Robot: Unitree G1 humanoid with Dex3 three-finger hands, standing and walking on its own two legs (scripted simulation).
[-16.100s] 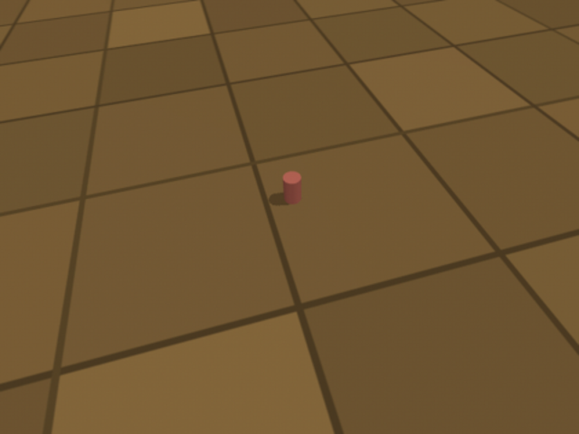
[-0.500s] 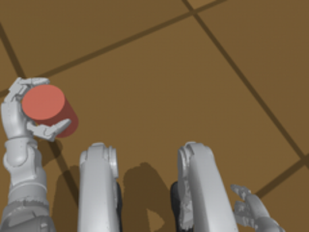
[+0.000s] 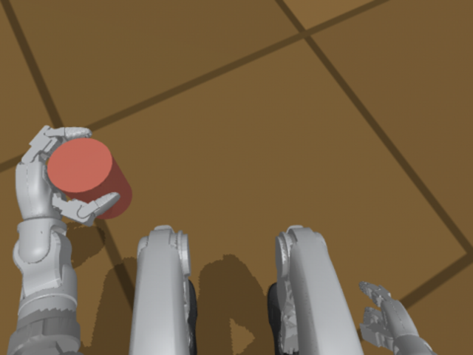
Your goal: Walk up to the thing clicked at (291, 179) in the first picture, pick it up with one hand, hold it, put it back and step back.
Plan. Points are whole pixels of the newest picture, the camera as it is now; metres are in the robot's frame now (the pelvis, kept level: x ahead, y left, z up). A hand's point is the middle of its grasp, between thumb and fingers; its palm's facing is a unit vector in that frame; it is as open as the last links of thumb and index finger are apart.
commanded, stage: lift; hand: left
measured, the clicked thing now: (96, 182) +0.39 +0.25 -0.05
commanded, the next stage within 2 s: hold in 1.90 s
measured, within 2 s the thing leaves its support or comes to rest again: neither
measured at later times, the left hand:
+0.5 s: hand (17, 132) +0.37 +0.24 +0.15, palm faces +0.22 -0.97 -0.06, open 11.5 cm
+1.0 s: hand out of the picture +0.37 +0.23 +0.27, palm faces +0.21 -0.98 -0.05, open 11.5 cm
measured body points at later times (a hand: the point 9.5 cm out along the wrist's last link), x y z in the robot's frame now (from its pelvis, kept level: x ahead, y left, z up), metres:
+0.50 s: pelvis +0.03 +0.01 +0.14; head +0.18 +0.03 +0.56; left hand +0.36 +0.29 +0.16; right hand +0.21 -0.23 +0.01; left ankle +0.09 +0.14 -0.38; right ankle +0.08 -0.12 -0.38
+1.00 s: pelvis +0.05 +0.01 +0.25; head +0.14 +0.03 +0.69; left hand +0.35 +0.28 +0.27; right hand +0.21 -0.22 +0.13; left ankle +0.09 +0.14 -0.38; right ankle +0.08 -0.12 -0.38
